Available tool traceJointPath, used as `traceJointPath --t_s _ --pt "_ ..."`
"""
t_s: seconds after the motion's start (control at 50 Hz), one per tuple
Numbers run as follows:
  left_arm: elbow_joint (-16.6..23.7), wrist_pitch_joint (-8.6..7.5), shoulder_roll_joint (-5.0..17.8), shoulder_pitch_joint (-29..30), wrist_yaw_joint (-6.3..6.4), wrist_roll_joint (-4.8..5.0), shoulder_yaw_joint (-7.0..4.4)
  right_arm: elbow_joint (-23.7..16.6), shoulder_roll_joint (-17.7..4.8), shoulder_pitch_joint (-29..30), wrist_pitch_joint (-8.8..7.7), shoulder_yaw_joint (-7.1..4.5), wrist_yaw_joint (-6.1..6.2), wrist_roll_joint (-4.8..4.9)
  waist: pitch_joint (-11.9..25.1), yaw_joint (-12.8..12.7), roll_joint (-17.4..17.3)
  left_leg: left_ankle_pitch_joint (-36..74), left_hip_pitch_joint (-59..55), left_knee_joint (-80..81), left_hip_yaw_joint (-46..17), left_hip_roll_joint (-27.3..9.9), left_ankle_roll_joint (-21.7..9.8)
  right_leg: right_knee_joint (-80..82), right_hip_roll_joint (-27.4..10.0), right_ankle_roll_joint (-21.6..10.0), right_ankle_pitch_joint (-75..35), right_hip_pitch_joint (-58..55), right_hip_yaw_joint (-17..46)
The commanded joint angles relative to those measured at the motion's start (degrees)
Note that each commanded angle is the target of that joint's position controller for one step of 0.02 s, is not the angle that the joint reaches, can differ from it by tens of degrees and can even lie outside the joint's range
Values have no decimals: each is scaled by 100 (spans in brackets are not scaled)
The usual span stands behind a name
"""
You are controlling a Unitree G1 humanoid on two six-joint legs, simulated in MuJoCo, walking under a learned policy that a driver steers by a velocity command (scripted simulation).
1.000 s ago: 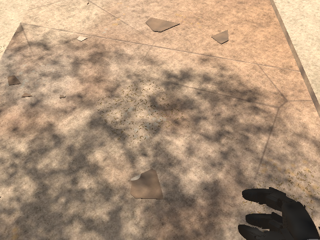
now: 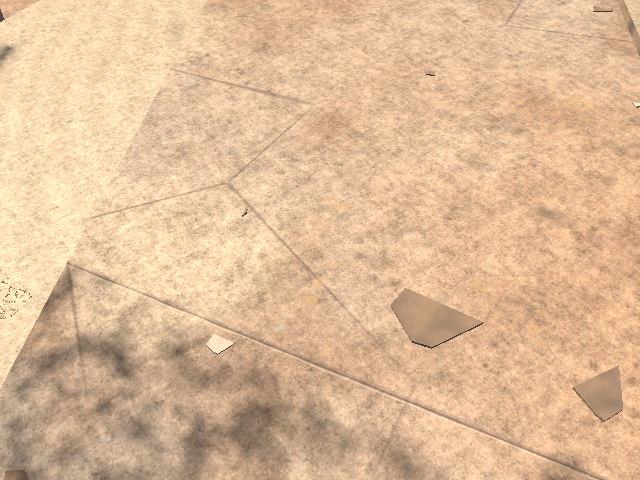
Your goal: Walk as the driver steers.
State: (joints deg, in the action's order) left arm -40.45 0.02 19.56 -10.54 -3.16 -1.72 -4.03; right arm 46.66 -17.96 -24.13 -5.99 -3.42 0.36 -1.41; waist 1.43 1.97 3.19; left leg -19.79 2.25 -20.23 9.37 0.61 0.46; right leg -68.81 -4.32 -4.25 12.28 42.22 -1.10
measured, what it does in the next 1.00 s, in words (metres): walks ahead, turning right: right foot, then left foot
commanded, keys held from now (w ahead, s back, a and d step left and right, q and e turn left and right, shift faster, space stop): w+e+shift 0.56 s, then w+shift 0.18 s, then q+shift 0.26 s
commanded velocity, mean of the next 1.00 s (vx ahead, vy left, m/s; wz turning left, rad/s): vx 0.90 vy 0.00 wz -0.61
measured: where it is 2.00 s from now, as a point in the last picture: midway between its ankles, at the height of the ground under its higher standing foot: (439, 280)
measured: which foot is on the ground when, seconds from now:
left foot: down 0.00-0.18, up 0.20-0.58, down 0.60-0.98, up 1.00-1.00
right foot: up 0.00-0.18, down 0.20-0.60, up 0.62-0.96, down 0.98-1.00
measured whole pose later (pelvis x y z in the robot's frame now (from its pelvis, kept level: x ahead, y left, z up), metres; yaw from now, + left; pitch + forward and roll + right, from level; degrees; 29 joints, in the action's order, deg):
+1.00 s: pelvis +0.85 -0.26 -0.02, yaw -34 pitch +2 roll +2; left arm -33.1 -5.9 14.7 5.1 -1.3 -2.0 1.1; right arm 50.9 -16.3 -32.1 -4.2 -2.9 0.9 1.8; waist -2.6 7.6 1.7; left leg -27.7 1.0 -32.8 -4.0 1.6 0.9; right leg -29.3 1.0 -1.9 -1.4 29.8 4.0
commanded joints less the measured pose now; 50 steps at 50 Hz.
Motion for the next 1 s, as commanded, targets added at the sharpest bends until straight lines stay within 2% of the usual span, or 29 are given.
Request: traceJointPath --t_s 0.02,0.06,0.1,0.12,0.16,0.18,0.2,0.22,0.24,0.26,0.28,0.32,0.36,0.44,0.52,0.56,0.58,0.6,0.62,0.64,0.68,0.76,0.8,0.86,0.88,0.9,0.96,0.98,1.0 --pt "651 -22 -241 419 -168 -1 189 -352 -128 837 -212 43 -11 24 -794 -485 -773 2512 644 1409 -105 -1227 -491 922 -285 -63 -976 166 108" --pt "726 -43 -212 839 -272 11 238 -235 -317 692 -215 11 16 40 -913 -382 -458 3330 759 1594 491 -1017 -365 2011 19 -249 -1575 -671 -534" --pt "680 -66 -89 794 -279 35 219 -182 -697 390 -189 -59 49 43 -645 -447 -543 5924 222 996 616 -1124 -302 2399 500 -459 -1605 -1415 -960" --pt "599 -74 52 488 -244 49 176 -213 -929 333 -120 -115 86 27 -367 -647 -723 7114 -123 367 605 -1221 -260 2447 724 -547 -1291 -1771 -1073" --pt "145 -93 493 -1238 -128 41 -31 -370 -1288 650 98 -218 149 -44 582 -1583 -894 8022 26 -2083 444 -1462 -314 2555 1034 -826 -627 -3639 -838" --pt "-226 -80 782 -2266 7 29 -204 -428 -1256 738 164 -217 122 -93 1010 -1946 -605 6659 861 -3977 391 -1275 -276 2922 1082 -971 -322 -5106 -446" --pt "-242 5 1159 -1809 151 164 -366 -494 -576 754 145 -70 -1 -151 499 -1413 693 372 2521 -6298 312 -130 -88 3214 507 -1149 -78 -5607 663" --pt "142 67 1940 -1355 157 -40 -476 -1220 -381 92 59 64 -10 -9 1650 -653 1535 -1098 4552 -8082 -731 300 162 4078 -988 -2466 -181 -7211 4079" --pt "296 103 1667 -1479 243 20 -484 -1309 -693 727 -94 92 0 -79 1836 -1057 225 -419 4993 -7814 -1475 17 89 5090 -1094 -2437 1034 -7009 4910" --pt "135 54 1348 -1331 312 48 -411 -1313 -735 1010 -169 117 -4 -66 760 -823 -334 -118 4951 -7066 -1523 -278 37 5459 -979 -2120 1208 -5899 4609" --pt "25 -32 1121 -1177 330 63 -340 -1318 -644 1156 -155 157 6 -124 204 -494 -718 -30 4558 -6348 -1493 -519 50 5479 -740 -1878 730 -4862 4089" --pt "31 -207 856 -892 352 83 -213 -1240 -566 993 104 208 12 -293 -265 -47 -861 -246 3718 -5638 -1490 -708 189 5485 -273 -1736 -175 -3311 3210" --pt "12 -334 764 -873 296 120 -162 -1347 -444 1182 301 242 -4 -299 -466 75 -785 -455 3348 -4706 -1343 -818 332 5657 52 -1711 -419 -2436 2699" --pt "23 -429 833 -800 231 138 -234 -1796 -99 2398 287 402 -140 -93 -683 -256 -383 1906 2369 -2407 -1024 -599 361 5900 616 -1247 -925 -1659 2168" --pt "-89 -420 968 -1098 219 203 -318 -1794 -350 2548 243 316 -119 19 -367 -503 -147 2394 1702 -1281 -1101 -274 189 5388 375 -868 -2025 -2731 2484" --pt "-91 -392 1188 -1043 250 137 -365 -1542 -730 1704 211 138 -19 20 212 -94 -187 1403 776 -1128 -1089 47 93 4169 404 -623 -3388 -3288 2521" --pt "-102 -407 1294 -849 231 106 -367 -1283 -925 615 187 18 58 0 750 572 -331 1047 -293 -1134 -897 39 15 2893 550 -492 -3757 -3146 2229" --pt "-19 -488 843 -702 225 73 -231 -1044 -1255 -641 148 -131 188 -111 1358 1101 -632 -218 -1612 -1216 -1595 -736 -165 1082 785 -388 -2865 -2343 1866" --pt "218 -528 -182 -1274 239 231 32 -1001 -1709 -751 115 -222 199 -363 1901 526 -2371 -2360 -2746 -182 -4664 -2407 -661 -707 1476 -212 1659 -636 1301" --pt "240 -494 73 -1322 254 169 126 -1048 -1514 -112 157 -253 127 -249 1685 272 -2475 -3253 -2247 761 -6489 -2545 -981 -1232 1162 -287 1308 163 1054" --pt "171 -384 437 -507 174 -60 75 -1007 -638 600 181 -101 21 -146 343 182 -733 -2140 -718 615 -4560 -1977 -941 -811 538 -250 342 87 813" --pt "468 -249 42 74 -13 -122 219 -333 -238 85 -9 52 -62 -61 -434 -72 -810 514 323 818 -2945 -1421 -863 83 430 -63 559 -46 1030" --pt "687 -279 21 405 14 -178 280 -161 -394 7 -88 38 -103 47 -604 -235 -747 3183 396 798 -2366 -1404 -1026 839 524 119 492 57 780" --pt "818 -424 -227 909 -88 -100 480 -77 -570 243 -41 -8 -167 139 -424 -253 -871 4628 1412 885 -1343 -635 -740 3071 672 276 -962 -1871 -150" --pt "863 -600 -157 1074 -24 272 410 -216 -1004 290 -82 -164 -34 492 -293 -228 -795 4283 1284 793 -1738 -902 -916 3260 702 359 -1291 -2201 224" --pt "879 -646 65 1078 11 286 358 -185 -1175 307 -97 -203 44 525 -192 -357 -728 4225 1027 728 -1887 -1044 -883 3612 649 340 -1548 -2336 424" --pt "614 -626 531 277 227 28 97 -220 -1153 287 1 -246 107 421 350 -836 -758 4645 833 -732 -1804 -687 -393 4280 678 116 -2476 -3701 454" --pt "498 -581 709 -371 311 -77 21 -394 -899 375 32 -181 100 355 808 -1112 -703 3671 1626 -1966 -1778 -342 -140 4015 104 -59 -3473 -4906 790" --pt "504 -489 1024 -763 401 -206 2 -510 -40 -275 85 58 79 164 1795 -816 858 -1191 2896 -4276 -1409 332 190 3369 -1718 -714 -6404 -6375 2149"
